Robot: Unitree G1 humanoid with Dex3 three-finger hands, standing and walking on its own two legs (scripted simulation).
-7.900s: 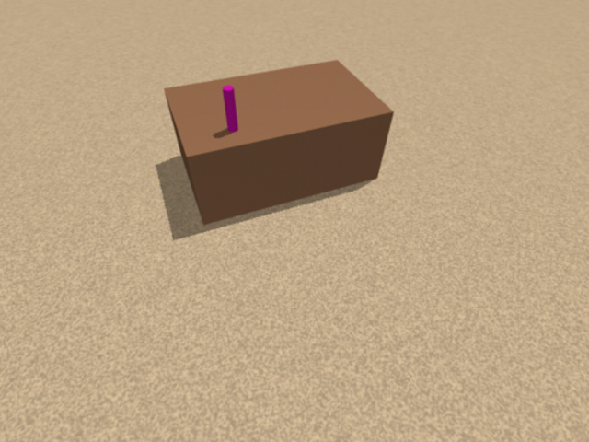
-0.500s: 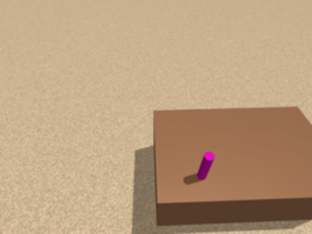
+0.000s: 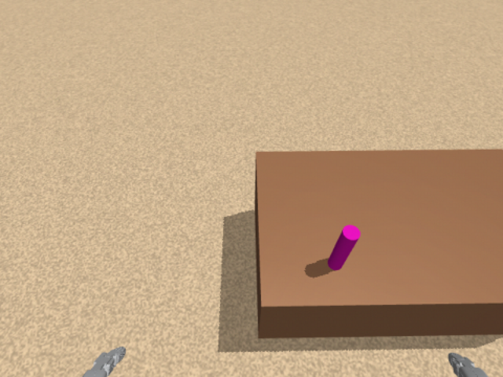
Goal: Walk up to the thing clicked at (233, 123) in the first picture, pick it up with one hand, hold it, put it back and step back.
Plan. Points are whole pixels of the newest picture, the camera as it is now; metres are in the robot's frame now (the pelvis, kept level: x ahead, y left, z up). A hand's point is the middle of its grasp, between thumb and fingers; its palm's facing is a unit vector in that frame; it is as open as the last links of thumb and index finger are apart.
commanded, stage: go down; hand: right
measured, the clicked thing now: (342, 249) +0.48 -0.21 -0.28
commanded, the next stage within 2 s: none
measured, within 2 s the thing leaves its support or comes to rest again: neither
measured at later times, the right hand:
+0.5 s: hand out of the picture +0.16 -0.29 -0.12, palm faces +0.09 +0.95 -0.30, open 17.5 cm
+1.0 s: hand (460, 371) +0.19 -0.31 -0.10, palm faces +0.15 +0.95 -0.28, open 17.5 cm
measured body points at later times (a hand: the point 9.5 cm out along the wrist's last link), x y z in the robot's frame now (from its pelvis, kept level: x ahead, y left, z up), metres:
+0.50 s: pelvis +0.01 +0.01 -0.03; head +0.07 +0.00 +0.42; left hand +0.16 +0.27 -0.12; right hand +0.15 -0.34 -0.10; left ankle -0.04 +0.13 -0.73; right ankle +0.03 -0.12 -0.73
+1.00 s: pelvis +0.00 +0.00 -0.04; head +0.05 -0.01 +0.41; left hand +0.16 +0.26 -0.12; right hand +0.18 -0.36 -0.08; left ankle -0.04 +0.13 -0.73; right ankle +0.03 -0.12 -0.73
